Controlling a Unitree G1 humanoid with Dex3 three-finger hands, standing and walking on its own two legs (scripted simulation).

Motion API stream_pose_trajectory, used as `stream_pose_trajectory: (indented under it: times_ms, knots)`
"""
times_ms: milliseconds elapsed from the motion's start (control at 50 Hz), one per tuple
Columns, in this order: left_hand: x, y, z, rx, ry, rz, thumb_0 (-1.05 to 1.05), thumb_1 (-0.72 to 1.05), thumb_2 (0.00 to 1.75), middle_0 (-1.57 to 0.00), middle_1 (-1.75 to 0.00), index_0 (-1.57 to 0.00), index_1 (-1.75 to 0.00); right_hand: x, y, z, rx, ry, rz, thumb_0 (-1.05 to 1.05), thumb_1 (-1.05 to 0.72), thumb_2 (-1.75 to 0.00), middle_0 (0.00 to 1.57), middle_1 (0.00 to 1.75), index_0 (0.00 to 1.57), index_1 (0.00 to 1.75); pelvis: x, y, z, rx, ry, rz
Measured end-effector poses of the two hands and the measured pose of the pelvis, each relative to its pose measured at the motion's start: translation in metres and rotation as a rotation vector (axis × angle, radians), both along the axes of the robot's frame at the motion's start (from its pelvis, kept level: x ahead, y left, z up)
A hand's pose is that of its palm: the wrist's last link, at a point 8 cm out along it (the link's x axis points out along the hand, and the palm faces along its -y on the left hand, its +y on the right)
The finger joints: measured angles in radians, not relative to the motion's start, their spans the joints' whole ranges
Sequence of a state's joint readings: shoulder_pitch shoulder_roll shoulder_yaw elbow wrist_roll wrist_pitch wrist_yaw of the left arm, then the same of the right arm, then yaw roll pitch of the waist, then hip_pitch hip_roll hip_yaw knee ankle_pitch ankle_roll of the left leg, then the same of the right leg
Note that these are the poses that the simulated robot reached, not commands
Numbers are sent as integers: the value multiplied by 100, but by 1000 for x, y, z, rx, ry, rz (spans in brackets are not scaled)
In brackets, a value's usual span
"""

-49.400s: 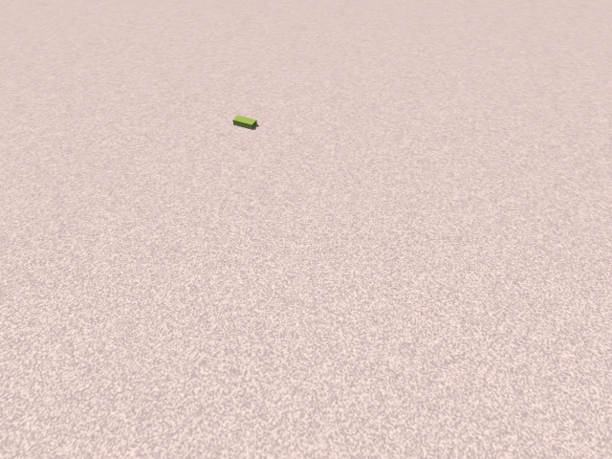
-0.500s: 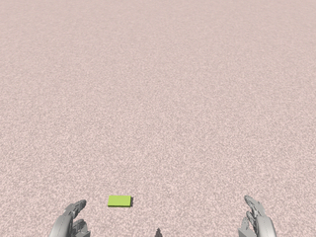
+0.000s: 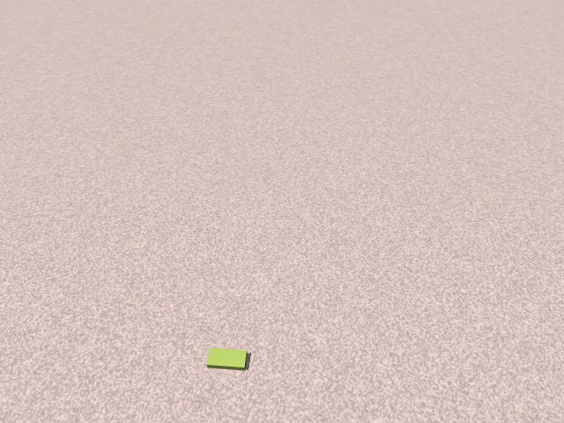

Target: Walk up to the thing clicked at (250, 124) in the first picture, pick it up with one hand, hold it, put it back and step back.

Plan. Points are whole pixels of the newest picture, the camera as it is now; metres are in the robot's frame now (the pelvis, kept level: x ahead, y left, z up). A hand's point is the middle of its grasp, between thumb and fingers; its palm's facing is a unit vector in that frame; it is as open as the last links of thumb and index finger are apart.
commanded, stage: stand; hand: left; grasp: from above
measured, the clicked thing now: (227, 359) +0.45 +0.22 -0.75
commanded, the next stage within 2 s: step back in 2.00 s
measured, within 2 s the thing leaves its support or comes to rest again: neither
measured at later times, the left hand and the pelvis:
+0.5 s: hand out of the picture +0.04 +0.23 -0.15, palm faces +0.04 -0.94 -0.35, open 7.4 cm; pelvis -0.01 -0.01 +0.01, yaw +0 degrees
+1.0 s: hand out of the picture +0.05 +0.23 -0.14, palm faces +0.02 -0.94 -0.34, open 7.4 cm; pelvis -0.01 -0.02 +0.01, yaw +0 degrees
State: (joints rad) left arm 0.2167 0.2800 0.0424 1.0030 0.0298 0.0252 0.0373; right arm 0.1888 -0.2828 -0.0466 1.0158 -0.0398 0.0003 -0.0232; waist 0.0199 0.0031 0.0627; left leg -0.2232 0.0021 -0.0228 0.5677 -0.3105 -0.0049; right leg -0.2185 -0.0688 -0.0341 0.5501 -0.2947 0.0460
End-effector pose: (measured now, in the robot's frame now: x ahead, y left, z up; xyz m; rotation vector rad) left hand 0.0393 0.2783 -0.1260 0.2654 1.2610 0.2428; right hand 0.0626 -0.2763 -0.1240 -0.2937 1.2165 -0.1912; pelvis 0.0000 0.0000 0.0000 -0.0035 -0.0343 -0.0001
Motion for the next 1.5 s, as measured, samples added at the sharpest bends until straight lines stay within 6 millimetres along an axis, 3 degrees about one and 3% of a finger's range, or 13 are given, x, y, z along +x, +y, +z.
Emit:
stream_pose_trajectory:
  times_ms: [200, 540, 1500]
  knots:
    - [-9, -1, 8, 3, 22, 13, 1, 90, 89, -20, -30, -20, -30, -4, 2, 3, 23, 12, -10, 1, -90, -90, 20, 30, 21, 30, -4, -3, 9, 3, -31, 4]
    - [-9, -1, 16, 19, 28, 14, 0, 90, 89, -20, -30, -20, -30, -16, -19, 7, 9, 46, -16, 0, -90, -90, 20, 30, 21, 30, -9, -12, 14, 2, -32, 5]
    - [14, -8, 19, 11, 16, -21, 0, 90, 89, -20, -30, -20, -30, -10, -36, 11, 0, 56, -10, 0, -90, -90, 20, 30, 21, 30, -3, -22, 15, 4, -9, -5]
